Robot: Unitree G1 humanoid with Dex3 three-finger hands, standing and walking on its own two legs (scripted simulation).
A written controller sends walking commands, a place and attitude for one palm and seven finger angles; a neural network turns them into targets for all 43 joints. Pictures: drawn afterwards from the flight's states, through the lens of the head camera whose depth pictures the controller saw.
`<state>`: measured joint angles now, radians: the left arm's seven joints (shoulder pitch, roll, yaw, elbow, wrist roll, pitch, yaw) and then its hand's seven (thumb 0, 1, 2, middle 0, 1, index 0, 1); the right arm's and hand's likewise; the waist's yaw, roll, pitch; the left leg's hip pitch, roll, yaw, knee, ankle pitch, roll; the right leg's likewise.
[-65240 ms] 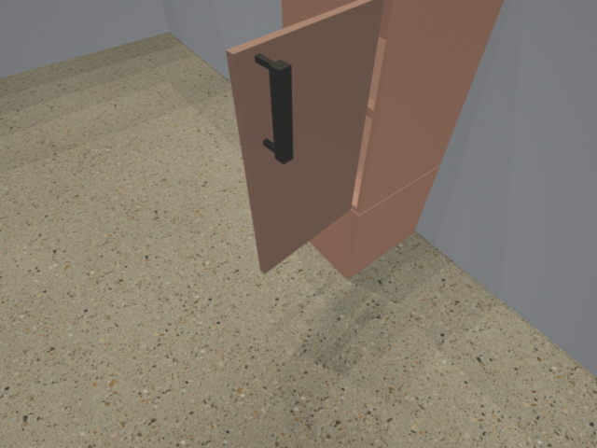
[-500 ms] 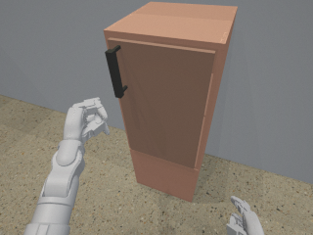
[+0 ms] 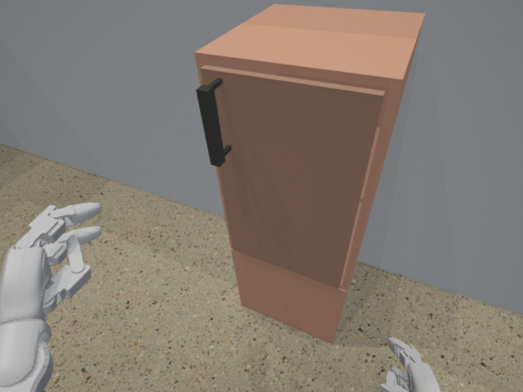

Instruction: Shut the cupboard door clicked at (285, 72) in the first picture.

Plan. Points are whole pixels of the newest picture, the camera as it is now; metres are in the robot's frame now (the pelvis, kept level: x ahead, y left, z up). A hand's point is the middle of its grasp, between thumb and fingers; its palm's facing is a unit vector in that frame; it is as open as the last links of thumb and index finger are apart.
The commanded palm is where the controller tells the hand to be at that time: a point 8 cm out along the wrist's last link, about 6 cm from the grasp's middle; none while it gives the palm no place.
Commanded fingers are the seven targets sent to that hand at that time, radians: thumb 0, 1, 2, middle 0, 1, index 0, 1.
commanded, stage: draw the hand back to the body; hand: left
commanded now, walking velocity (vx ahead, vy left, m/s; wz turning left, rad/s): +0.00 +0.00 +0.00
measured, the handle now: (217, 123) +0.58 +0.16 +0.14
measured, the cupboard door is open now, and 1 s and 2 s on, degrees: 0 0 0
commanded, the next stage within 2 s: step back with the hand held close in 0.46 s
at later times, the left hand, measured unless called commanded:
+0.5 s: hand (65, 279) +0.20 +0.26 +0.16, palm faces +0.45 -0.80 -0.39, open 7.4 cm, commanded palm +0.14 +0.30 +0.17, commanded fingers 0.00 0.90 0.90 -0.20 -0.30 -0.20 -0.30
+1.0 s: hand (41, 293) +0.18 +0.28 +0.15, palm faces +0.36 -0.79 -0.49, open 7.4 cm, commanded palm +0.12 +0.32 +0.17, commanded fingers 0.00 0.90 0.90 -0.20 -0.30 -0.20 -0.30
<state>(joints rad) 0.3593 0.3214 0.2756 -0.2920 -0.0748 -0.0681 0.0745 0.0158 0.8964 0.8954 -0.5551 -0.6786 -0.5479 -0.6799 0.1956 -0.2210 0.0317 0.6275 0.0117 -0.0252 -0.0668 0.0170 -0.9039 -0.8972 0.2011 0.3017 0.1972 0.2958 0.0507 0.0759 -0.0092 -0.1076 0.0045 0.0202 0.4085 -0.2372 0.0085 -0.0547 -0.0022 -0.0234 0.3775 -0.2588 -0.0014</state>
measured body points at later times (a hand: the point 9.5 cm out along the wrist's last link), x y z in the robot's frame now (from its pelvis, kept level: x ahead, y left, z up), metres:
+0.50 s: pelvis +0.01 +0.00 +0.00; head -0.02 -0.03 +0.45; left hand +0.17 +0.30 +0.18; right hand +0.20 -0.21 -0.09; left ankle -0.01 +0.11 -0.74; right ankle -0.03 -0.12 -0.74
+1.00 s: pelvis -0.03 +0.02 -0.01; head -0.03 +0.02 +0.44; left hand +0.15 +0.32 +0.18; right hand +0.14 -0.23 -0.08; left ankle -0.01 +0.11 -0.74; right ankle -0.03 -0.12 -0.74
